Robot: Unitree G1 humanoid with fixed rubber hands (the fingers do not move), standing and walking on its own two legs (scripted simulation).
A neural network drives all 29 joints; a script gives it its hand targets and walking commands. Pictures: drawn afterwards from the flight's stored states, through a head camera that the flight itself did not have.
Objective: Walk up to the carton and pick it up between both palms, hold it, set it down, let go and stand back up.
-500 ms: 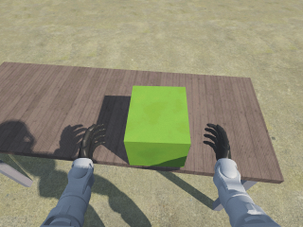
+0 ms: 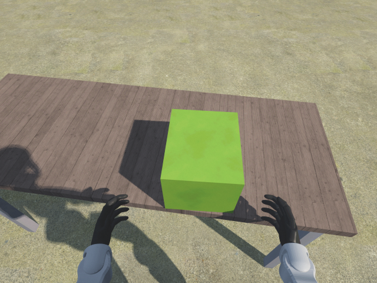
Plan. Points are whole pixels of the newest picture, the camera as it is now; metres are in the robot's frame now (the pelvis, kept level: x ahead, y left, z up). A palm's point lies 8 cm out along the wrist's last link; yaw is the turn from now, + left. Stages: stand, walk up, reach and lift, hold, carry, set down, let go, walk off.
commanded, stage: set down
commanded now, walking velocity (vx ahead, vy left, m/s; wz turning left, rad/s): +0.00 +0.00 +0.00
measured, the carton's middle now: (201, 160) +0.42 -0.04 -0.05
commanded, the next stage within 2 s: let go in 0.96 s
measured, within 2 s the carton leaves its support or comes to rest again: neither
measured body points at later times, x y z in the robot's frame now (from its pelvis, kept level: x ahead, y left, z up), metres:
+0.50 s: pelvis +0.02 +0.00 +0.01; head +0.02 +0.02 +0.46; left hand +0.22 +0.21 -0.06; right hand +0.19 -0.22 -0.06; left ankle -0.03 +0.12 -0.74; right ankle +0.05 -0.10 -0.74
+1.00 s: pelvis +0.01 +0.01 +0.01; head +0.02 +0.01 +0.46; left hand +0.19 +0.22 -0.08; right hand +0.16 -0.23 -0.08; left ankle -0.03 +0.12 -0.74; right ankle +0.05 -0.10 -0.74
